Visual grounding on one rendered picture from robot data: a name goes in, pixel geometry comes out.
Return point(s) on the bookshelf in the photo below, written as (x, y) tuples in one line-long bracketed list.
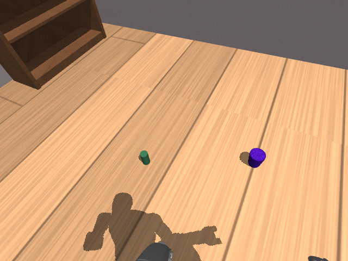
[(40, 38)]

